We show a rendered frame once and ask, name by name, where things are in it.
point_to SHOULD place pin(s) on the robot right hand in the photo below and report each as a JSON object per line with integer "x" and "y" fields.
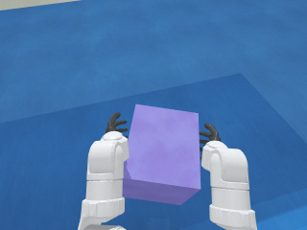
{"x": 213, "y": 136}

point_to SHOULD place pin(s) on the carton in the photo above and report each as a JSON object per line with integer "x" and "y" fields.
{"x": 164, "y": 163}

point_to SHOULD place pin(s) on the right robot forearm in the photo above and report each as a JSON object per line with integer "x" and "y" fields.
{"x": 230, "y": 208}

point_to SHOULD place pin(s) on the left robot forearm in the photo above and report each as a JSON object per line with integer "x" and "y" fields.
{"x": 104, "y": 189}

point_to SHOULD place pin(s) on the robot left hand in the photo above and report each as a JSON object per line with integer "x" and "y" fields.
{"x": 111, "y": 125}

